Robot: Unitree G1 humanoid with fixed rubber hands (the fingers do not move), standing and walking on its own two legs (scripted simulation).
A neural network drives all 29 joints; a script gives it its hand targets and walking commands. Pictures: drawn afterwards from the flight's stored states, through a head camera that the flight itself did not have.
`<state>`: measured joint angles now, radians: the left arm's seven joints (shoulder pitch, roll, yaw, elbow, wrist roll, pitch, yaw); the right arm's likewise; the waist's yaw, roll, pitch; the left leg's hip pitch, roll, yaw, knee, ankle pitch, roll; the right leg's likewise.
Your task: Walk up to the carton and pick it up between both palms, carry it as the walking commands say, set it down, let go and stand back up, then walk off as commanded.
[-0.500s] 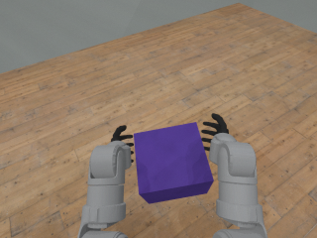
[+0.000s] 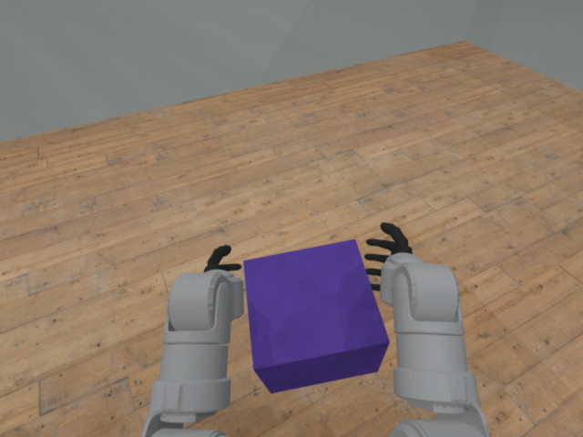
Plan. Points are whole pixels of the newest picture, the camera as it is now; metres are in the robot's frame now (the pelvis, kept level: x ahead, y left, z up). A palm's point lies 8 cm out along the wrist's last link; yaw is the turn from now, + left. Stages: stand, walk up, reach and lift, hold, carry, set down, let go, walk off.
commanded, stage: carry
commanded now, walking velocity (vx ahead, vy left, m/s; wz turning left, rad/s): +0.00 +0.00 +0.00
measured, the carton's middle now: (312, 317) +0.30 +0.00 -0.02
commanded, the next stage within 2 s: none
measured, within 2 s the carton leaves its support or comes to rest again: neither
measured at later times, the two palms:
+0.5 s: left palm (263, 281) +0.30 +0.07 +0.08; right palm (452, 280) +0.30 -0.17 +0.10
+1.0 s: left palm (255, 286) +0.30 +0.09 +0.07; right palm (445, 279) +0.31 -0.16 +0.09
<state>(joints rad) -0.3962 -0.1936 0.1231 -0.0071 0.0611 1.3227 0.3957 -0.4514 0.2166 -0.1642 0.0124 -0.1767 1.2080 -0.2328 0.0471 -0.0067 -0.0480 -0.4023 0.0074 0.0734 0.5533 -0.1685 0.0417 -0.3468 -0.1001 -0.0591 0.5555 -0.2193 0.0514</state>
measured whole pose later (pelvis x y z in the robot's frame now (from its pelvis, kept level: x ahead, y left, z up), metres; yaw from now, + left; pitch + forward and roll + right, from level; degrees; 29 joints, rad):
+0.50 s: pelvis +0.00 -0.04 +0.00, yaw -1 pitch +1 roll +0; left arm -0.40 -0.20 0.14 0.02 0.12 1.28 0.29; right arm -0.45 0.21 -0.16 -0.01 -0.14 1.20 -0.28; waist -0.01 0.02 -0.06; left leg -0.39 0.06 0.07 0.52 -0.15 -0.02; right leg -0.37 -0.05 -0.06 0.56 -0.22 0.01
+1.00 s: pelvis +0.01 -0.03 +0.00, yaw -1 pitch +2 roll +0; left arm -0.33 -0.17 0.11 -0.01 0.13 1.20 0.22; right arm -0.39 0.19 -0.14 -0.01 -0.16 1.13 -0.17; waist 0.00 0.01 -0.07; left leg -0.40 0.06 0.06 0.54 -0.17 -0.01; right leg -0.36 -0.05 -0.07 0.57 -0.23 0.01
